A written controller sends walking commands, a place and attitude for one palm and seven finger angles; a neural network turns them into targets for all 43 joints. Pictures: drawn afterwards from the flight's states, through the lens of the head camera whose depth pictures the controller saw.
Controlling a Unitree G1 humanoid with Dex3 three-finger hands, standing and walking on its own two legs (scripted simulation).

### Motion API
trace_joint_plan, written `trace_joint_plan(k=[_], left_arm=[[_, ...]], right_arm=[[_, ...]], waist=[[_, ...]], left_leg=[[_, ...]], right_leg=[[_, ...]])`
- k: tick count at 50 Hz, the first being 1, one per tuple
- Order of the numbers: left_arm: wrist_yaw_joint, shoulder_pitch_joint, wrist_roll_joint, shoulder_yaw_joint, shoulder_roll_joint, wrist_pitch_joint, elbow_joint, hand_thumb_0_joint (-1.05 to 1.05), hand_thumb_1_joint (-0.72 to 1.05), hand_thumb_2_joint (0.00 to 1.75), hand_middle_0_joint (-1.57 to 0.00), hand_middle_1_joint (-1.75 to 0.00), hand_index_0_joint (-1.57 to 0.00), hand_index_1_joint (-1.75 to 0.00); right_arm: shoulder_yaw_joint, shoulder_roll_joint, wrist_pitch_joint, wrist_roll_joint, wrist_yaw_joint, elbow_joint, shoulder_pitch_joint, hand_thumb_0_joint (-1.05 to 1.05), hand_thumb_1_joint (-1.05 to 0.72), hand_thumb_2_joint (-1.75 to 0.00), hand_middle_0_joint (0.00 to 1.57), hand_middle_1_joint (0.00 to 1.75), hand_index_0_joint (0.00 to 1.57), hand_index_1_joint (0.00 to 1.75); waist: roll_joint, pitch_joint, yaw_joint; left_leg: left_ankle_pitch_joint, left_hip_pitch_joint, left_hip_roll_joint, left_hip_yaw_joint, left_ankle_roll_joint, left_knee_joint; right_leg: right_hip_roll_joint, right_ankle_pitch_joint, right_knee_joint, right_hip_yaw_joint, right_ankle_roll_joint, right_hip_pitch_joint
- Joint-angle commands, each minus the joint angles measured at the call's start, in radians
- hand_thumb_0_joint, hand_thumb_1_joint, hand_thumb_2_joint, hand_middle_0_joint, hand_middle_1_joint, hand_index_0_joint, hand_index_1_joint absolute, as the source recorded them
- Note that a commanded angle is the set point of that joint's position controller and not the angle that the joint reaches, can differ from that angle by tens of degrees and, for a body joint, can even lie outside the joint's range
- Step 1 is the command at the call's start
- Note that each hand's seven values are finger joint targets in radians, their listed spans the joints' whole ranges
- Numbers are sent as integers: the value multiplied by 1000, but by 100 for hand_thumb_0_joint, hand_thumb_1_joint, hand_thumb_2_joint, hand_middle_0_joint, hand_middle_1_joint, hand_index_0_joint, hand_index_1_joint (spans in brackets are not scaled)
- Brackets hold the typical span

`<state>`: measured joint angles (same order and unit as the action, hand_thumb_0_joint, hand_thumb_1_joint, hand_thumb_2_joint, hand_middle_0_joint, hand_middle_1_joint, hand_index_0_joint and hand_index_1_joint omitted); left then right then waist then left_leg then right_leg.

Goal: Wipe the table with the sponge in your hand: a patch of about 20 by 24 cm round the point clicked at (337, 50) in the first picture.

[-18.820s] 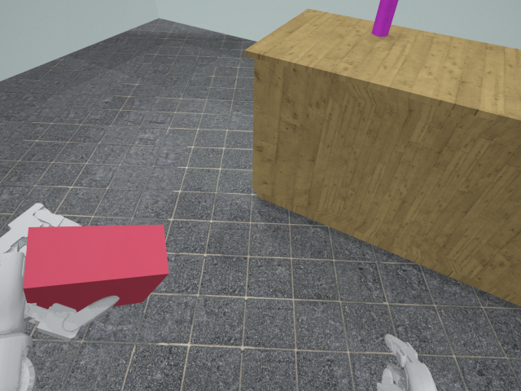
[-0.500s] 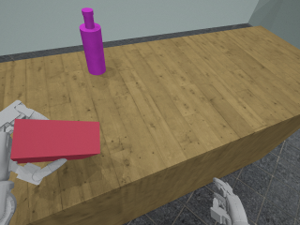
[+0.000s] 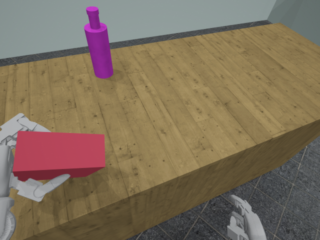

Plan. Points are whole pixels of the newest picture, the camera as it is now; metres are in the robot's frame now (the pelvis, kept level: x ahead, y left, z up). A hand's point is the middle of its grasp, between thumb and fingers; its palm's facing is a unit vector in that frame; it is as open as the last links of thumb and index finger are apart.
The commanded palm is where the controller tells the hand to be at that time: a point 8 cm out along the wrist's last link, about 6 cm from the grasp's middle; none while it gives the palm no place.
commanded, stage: shuffle to correct the standing spot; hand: left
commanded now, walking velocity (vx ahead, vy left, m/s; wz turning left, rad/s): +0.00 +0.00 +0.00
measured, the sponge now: (71, 158) +0.24 +0.20 +0.12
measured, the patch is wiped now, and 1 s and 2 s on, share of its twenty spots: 0.00 0.00 0.00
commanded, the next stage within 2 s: come to a stop and stand still in 0.80 s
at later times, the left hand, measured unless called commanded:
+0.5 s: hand (64, 158) +0.22 +0.20 +0.16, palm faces +0.32 -0.86 -0.40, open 10.1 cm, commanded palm +0.16 +0.24 +0.17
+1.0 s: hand (99, 166) +0.21 +0.14 +0.16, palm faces +0.28 -0.85 -0.45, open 10.1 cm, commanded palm +0.15 +0.18 +0.17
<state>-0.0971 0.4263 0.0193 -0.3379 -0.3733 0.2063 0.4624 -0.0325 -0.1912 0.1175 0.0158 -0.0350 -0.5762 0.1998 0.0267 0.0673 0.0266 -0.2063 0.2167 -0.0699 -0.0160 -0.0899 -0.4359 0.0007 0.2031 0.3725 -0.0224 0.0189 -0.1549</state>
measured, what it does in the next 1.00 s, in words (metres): shifts its weight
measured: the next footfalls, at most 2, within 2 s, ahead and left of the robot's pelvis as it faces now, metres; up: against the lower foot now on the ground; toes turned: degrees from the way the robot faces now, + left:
none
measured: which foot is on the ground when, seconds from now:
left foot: down 0.00-1.00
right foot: down 0.00-1.00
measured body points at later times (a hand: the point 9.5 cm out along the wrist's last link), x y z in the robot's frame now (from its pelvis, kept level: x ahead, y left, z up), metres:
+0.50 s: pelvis -0.01 -0.04 +0.00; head +0.03 -0.02 +0.45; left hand +0.20 +0.24 +0.18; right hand +0.18 -0.25 -0.07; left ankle +0.02 +0.05 -0.74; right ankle +0.00 -0.14 -0.74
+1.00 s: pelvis -0.01 -0.10 +0.00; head +0.03 -0.09 +0.44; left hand +0.19 +0.18 +0.18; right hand +0.16 -0.34 -0.08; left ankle +0.02 +0.05 -0.74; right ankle +0.00 -0.14 -0.74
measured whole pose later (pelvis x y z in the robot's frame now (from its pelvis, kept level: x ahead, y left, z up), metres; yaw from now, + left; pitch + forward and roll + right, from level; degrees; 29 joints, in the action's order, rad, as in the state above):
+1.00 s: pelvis -0.01 -0.10 +0.00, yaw -1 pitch +1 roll -1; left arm -0.09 0.51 0.09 -0.38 -0.42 0.17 0.54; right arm 0.02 -0.22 0.09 0.03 -0.06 -0.55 0.19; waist -0.01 0.07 0.00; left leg -0.21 0.30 0.06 0.02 0.03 -0.50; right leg 0.13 0.19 0.40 -0.05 -0.09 -0.23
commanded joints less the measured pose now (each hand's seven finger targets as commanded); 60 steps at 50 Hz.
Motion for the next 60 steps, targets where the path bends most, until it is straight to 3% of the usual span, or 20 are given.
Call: trace_joint_plan(k=[1,18,19,20,24,25,31,34,35,38,40,42,46,51,54,55,57,58,59,60], left_arm=[[-25,-81,17,-110,-158,72,239,0,10,130,-120,-160,-120,-160],[-18,-94,38,-116,-165,49,270,0,10,130,-120,-160,-120,-160],[-19,-75,34,-149,-192,44,272,0,10,130,-120,-160,-120,-160],[-10,-58,46,-101,-137,43,244,0,10,130,-120,-160,-120,-160],[-17,-41,43,-162,-195,35,259,0,10,130,-120,-160,-120,-160],[-9,-31,58,-113,-143,32,229,0,10,130,-120,-160,-120,-160],[-9,-56,68,-136,-182,21,276,0,10,130,-120,-160,-120,-160],[-16,-31,67,-166,-210,12,278,0,10,130,-120,-160,-120,-160],[-10,-23,76,-122,-161,11,261,0,10,130,-120,-160,-120,-160],[-15,-9,80,-163,-203,12,286,0,10,130,-120,-160,-120,-160],[-16,27,83,-146,-177,10,268,0,10,130,-120,-160,-120,-160],[-15,24,84,-179,-211,20,291,0,10,130,-120,-160,-120,-160],[-17,49,83,-193,-213,35,296,0,10,130,-120,-160,-120,-160],[-53,71,76,-164,-183,14,241,0,10,130,-120,-160,-120,-160],[-70,48,64,-149,-192,4,244,0,10,130,-120,-160,-120,-160],[-67,29,63,-110,-157,5,233,0,10,130,-120,-160,-120,-160],[-72,-21,55,-119,-180,8,265,0,10,130,-120,-160,-120,-160],[-55,-984,-86,-672,-958,115,468,0,10,130,-120,-160,-120,-160],[-38,-686,17,-410,-586,82,58,0,10,130,-120,-160,-120,-160],[-16,-485,4,-262,-350,62,-4,0,10,130,-120,-160,-120,-160]], right_arm=[[65,-140,58,-2,-10,159,-91,0,-90,-90,20,30,20,30],[77,-128,42,3,-1,175,-91,0,-90,-90,20,30,20,30],[71,-127,44,7,4,172,-112,0,-90,-90,20,30,20,30],[66,-120,36,3,4,176,-97,0,-90,-90,20,30,20,30],[72,-129,38,7,3,174,-107,0,-90,-90,20,30,20,30],[68,-122,31,2,1,177,-94,0,-90,-90,20,30,20,30],[86,-135,39,3,-13,180,-96,0,-90,-90,20,30,20,30],[85,-135,38,5,-18,170,-103,0,-90,-90,20,30,20,30],[80,-130,32,0,-16,172,-87,0,-90,-90,20,30,20,30],[92,-137,36,4,-22,179,-90,0,-90,-90,20,30,20,30],[82,-130,29,2,-21,175,-88,0,-90,-90,20,30,20,30],[91,-132,33,3,-26,181,-87,0,-90,-90,20,30,20,30],[99,-132,25,3,-28,184,-76,0,-90,-90,20,30,20,30],[79,-127,12,20,-27,178,-91,0,-90,-90,20,30,20,30],[67,-138,17,20,-35,146,-112,0,-90,-90,20,30,20,30],[57,-130,15,15,-33,142,-99,0,-90,-90,20,30,20,30],[61,-137,27,11,-37,138,-102,0,-90,-90,20,30,20,30],[95,-133,92,-9,-38,78,92,0,-90,-90,20,30,20,30],[73,-113,90,36,-38,41,-58,0,-90,-90,20,30,20,30],[85,-139,86,-4,-18,93,-59,0,-90,-90,20,30,20,30]], waist=[[-103,-161,-3],[-137,-176,-4],[-142,-175,-1],[-143,-171,-7],[-88,-167,-6],[-86,-165,-13],[-87,-193,-13],[-68,-202,-15],[-62,-204,-20],[-62,-207,-13],[-61,-187,-18],[-60,-173,-13],[-64,-216,-11],[21,-214,-6],[9,-165,-7],[21,-153,-14],[-5,-153,-10],[153,11,-15],[-196,-96,-17],[-341,-198,6]], left_leg=[[73,27,147,152,95,130],[202,-32,213,154,114,127],[160,-17,208,129,107,129],[121,5,207,145,99,139],[84,7,194,105,84,84],[63,18,184,115,79,87],[112,-27,176,92,72,22],[138,-46,175,64,69,-11],[139,-35,166,63,67,-15],[147,-25,168,64,68,-33],[132,-16,155,48,64,-34],[146,-6,165,45,68,-45],[186,-15,164,27,70,-64],[-13,23,102,30,68,-141],[-40,19,101,68,66,-160],[-36,24,101,71,59,-131],[2,-19,114,79,51,-69],[40,14,33,-90,95,-91],[140,-23,151,13,72,-2],[123,-69,147,43,68,-42]], right_leg=[[-41,-112,-12,35,-39,112],[-15,-79,11,21,-30,68],[-6,-71,21,22,-27,63],[-7,-61,10,15,-28,70],[-19,-105,-23,50,-31,42],[-22,-99,-39,45,-33,43],[-40,-171,-42,92,-38,4],[-47,-211,-47,97,-24,-15],[-50,-209,-51,83,-24,-2],[-66,-242,-41,94,-15,4],[-65,-231,-67,85,7,-18],[-74,-288,-60,88,24,-31],[-78,-381,-37,85,53,-6],[-157,-153,-141,213,63,-11],[-193,28,-184,269,9,-81],[-187,73,-187,250,6,-68],[-169,46,-171,225,2,-56],[-67,-213,-279,144,194,-227],[-159,-98,-53,116,-8,-154],[-102,-178,31,197,-37,-66]])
